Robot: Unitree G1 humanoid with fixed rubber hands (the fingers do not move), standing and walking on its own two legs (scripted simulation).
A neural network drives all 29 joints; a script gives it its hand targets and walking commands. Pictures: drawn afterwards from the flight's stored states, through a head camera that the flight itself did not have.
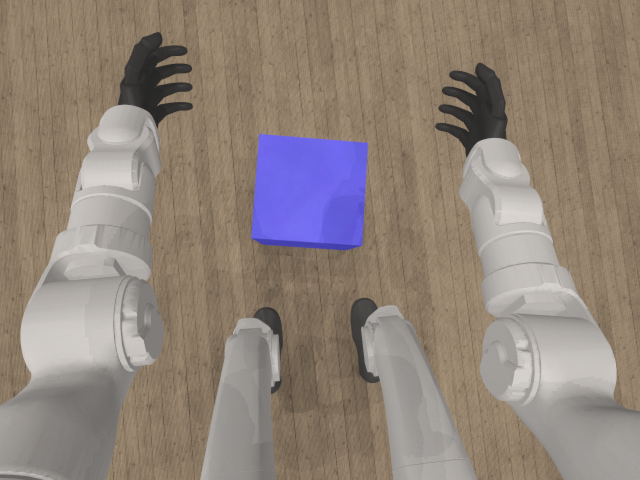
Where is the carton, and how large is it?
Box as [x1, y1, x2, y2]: [251, 134, 367, 249]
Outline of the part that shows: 259,134 251,237 263,244 334,249 348,249 361,245 367,143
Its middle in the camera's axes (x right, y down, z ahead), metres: -0.03 -0.08 +0.86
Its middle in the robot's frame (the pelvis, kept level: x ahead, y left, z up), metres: +0.48 -0.01 -0.51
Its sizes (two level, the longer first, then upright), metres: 0.210 0.200 0.250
